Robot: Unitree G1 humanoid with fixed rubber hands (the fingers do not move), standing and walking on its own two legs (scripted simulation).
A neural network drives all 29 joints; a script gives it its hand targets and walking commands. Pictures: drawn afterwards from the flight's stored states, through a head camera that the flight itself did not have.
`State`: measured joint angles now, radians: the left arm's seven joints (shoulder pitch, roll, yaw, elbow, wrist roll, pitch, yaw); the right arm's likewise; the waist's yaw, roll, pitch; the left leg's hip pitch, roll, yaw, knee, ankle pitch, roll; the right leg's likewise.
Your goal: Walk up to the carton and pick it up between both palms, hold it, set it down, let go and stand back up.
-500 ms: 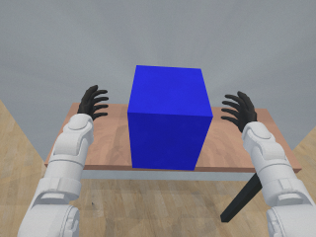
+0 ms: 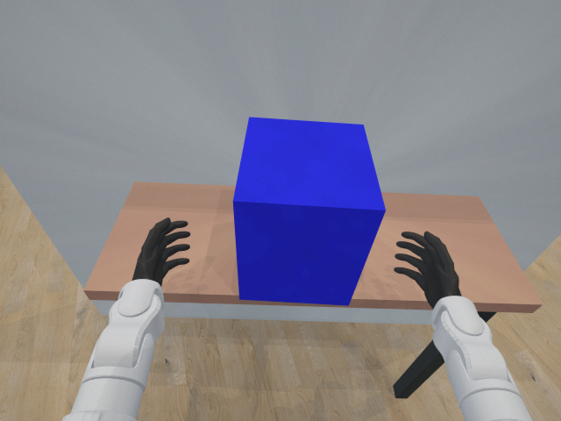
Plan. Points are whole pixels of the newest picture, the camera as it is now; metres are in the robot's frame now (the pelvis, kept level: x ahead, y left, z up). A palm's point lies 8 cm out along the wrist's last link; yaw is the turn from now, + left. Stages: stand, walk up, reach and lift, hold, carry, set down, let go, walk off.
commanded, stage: set down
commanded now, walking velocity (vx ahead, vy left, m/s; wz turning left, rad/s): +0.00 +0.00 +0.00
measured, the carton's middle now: (300, 213) +0.46 -0.02 +0.04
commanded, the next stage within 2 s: let go in 1.26 s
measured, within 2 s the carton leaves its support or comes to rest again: neither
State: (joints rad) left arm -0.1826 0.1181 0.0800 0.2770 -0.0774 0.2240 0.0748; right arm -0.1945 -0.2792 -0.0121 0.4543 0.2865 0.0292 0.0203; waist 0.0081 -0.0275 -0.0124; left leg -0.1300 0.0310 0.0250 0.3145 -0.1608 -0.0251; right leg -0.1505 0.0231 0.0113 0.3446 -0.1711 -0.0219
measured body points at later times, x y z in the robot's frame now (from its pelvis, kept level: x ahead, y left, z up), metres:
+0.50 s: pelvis +0.02 +0.01 +0.00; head +0.02 +0.01 +0.45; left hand +0.26 +0.20 +0.00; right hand +0.26 -0.21 -0.01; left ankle +0.01 +0.14 -0.75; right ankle +0.01 -0.10 -0.75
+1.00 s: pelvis +0.03 +0.01 +0.00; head +0.02 +0.01 +0.45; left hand +0.21 +0.23 -0.06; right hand +0.21 -0.21 -0.06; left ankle +0.01 +0.14 -0.75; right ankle +0.01 -0.10 -0.75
